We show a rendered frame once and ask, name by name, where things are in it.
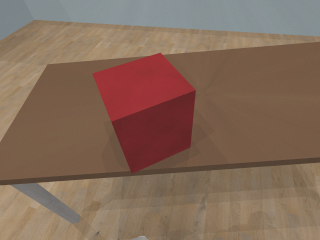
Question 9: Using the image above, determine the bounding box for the carton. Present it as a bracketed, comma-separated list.
[93, 53, 196, 174]

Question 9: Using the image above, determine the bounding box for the table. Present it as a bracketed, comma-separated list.
[0, 42, 320, 224]

